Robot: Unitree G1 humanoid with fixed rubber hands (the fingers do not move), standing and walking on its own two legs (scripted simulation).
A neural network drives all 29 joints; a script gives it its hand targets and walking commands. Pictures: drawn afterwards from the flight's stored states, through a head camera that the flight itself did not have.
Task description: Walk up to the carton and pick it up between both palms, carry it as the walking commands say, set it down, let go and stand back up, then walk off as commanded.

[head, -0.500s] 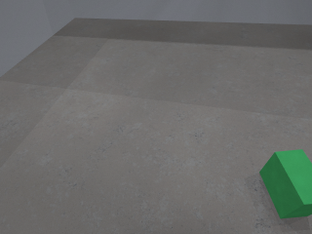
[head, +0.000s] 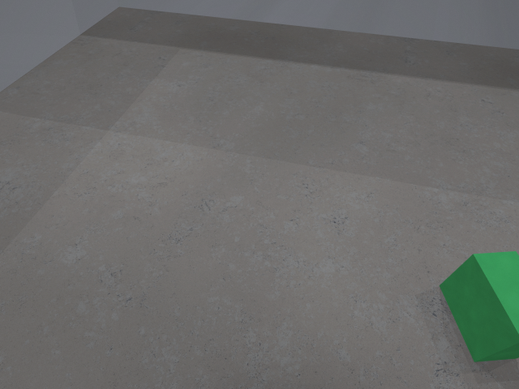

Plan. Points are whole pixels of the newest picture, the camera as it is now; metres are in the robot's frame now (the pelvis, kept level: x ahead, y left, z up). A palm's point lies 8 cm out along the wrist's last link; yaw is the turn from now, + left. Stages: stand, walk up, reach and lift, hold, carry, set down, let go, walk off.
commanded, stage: walk off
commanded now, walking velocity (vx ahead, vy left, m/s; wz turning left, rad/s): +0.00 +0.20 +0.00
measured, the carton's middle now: (494, 307) +0.48 -0.81 -0.63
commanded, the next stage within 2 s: stand in 0.54 s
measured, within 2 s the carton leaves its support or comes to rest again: neither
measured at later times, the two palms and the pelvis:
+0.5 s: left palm out of the picture -0.07 +0.36 -0.13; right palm out of the picture +0.10 -0.13 -0.13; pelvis +0.00 +0.11 +0.00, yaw +3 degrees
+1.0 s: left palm out of the picture +0.05 +0.37 -0.13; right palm out of the picture +0.03 -0.06 -0.14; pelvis +0.02 +0.16 +0.01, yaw +1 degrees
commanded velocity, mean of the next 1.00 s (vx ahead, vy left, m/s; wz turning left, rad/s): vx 0.00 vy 0.10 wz -0.05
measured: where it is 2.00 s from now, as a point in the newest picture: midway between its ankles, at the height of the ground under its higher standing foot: outside the picture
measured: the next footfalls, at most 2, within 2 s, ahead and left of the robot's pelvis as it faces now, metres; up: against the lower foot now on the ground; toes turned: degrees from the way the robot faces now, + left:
right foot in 0.04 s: +0.04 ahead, -0.07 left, +0.00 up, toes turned -8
left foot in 0.50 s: +0.04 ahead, +0.25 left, +0.00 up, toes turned +10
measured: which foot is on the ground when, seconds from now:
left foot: down 0.00-0.04, up 0.06-0.48, down 0.50-1.00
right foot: up 0.00-0.02, down 0.04-0.48, up 0.50-0.82, down 0.84-1.00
